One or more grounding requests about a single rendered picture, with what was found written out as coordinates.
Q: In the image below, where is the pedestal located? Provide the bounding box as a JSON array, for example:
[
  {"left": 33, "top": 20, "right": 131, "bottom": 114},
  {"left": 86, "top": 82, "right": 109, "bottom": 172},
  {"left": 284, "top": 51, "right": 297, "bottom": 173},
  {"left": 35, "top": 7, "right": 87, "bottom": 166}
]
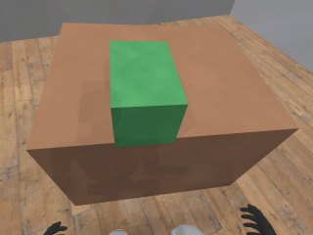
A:
[{"left": 26, "top": 23, "right": 299, "bottom": 206}]

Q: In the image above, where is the robot right thigh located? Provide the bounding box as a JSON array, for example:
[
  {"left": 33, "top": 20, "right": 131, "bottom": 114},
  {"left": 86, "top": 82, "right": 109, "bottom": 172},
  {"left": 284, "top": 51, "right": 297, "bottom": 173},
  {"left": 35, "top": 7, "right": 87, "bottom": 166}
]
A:
[{"left": 171, "top": 224, "right": 203, "bottom": 235}]

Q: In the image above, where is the robot right hand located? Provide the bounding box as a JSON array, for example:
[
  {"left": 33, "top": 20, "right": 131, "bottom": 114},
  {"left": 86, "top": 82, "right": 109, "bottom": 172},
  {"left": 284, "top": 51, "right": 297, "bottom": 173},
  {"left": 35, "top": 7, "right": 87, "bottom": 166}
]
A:
[{"left": 240, "top": 204, "right": 277, "bottom": 235}]

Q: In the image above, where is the robot left hand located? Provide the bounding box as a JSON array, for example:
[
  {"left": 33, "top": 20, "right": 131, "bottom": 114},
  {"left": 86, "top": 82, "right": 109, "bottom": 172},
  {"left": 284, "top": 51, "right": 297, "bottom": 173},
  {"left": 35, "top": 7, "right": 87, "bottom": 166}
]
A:
[{"left": 43, "top": 221, "right": 67, "bottom": 235}]

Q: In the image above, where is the carton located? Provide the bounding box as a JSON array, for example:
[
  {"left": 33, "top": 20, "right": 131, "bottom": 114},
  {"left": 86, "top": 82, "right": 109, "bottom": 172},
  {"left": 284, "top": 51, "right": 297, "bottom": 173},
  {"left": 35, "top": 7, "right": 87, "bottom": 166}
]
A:
[{"left": 110, "top": 40, "right": 189, "bottom": 148}]

